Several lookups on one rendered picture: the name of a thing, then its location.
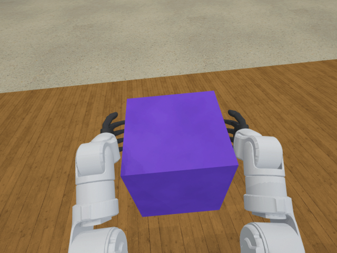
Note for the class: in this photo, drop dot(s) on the left robot upper arm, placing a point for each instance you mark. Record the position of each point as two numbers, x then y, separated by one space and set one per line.
104 240

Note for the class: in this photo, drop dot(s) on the left robot hand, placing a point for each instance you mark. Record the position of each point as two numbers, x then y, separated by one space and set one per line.
107 127

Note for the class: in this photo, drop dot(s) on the robot left forearm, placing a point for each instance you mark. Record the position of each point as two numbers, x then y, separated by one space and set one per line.
94 177

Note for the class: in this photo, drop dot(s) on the right robot hand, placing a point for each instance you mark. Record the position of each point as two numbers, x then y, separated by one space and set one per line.
240 124

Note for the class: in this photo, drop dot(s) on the robot right forearm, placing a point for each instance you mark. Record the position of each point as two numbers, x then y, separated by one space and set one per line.
266 195

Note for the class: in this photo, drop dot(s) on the right robot upper arm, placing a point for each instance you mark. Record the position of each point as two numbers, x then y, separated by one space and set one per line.
267 237

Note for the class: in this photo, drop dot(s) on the carton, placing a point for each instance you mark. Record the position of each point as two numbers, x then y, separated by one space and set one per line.
177 154

